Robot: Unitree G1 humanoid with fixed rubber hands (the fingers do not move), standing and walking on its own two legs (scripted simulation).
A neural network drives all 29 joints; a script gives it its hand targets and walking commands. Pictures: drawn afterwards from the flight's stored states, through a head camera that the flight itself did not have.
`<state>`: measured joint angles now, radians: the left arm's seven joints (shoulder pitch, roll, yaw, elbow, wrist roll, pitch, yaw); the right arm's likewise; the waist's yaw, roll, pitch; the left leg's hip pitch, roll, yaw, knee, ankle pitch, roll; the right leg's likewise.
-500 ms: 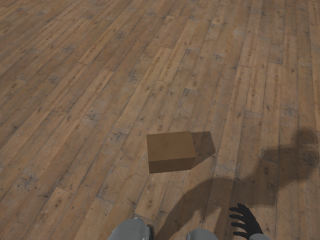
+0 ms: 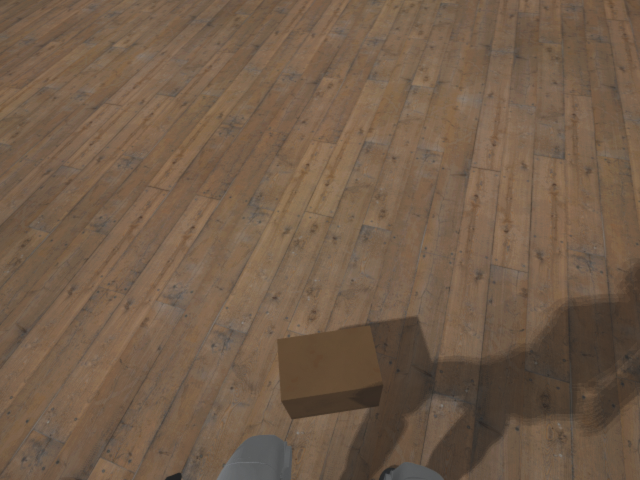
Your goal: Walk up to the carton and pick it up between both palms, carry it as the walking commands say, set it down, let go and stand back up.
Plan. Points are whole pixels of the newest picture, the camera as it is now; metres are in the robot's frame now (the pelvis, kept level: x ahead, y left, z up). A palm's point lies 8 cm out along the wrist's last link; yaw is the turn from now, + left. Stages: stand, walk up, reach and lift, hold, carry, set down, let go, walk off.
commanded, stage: walk up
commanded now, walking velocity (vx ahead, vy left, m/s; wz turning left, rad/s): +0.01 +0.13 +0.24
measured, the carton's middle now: (329, 373) +0.43 +0.03 -0.66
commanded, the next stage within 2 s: none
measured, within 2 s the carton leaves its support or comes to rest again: neither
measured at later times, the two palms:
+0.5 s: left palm out of the picture -0.03 +0.30 -0.15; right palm out of the picture +0.09 -0.13 -0.12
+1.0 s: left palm out of the picture -0.01 +0.23 -0.14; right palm out of the picture -0.02 -0.23 -0.15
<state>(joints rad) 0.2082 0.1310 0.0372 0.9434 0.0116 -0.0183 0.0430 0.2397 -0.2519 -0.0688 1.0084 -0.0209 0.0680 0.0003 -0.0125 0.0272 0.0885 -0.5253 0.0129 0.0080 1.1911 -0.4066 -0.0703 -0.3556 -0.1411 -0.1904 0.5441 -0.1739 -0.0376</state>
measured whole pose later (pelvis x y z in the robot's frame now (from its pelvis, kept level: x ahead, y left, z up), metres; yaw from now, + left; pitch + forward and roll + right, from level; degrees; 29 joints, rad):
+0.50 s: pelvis -0.01 +0.07 +0.00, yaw +3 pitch +0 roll +1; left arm 0.30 0.19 0.03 1.05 0.01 0.05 0.01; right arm 0.18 -0.12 0.02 0.98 -0.01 0.00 -0.02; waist 0.03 -0.06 -0.01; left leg -0.22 -0.01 0.08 0.45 -0.23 0.03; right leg -0.26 -0.04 -0.01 0.62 -0.34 0.02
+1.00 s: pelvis +0.02 +0.00 +0.00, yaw +5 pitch -3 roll +0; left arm 0.31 0.15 0.03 1.08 0.02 -0.01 0.03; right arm 0.36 -0.19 -0.04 1.14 -0.02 0.03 -0.03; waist -0.02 0.03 0.05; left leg -0.24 0.07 -0.01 0.65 -0.39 -0.02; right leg -0.26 -0.05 -0.11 0.54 -0.23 -0.01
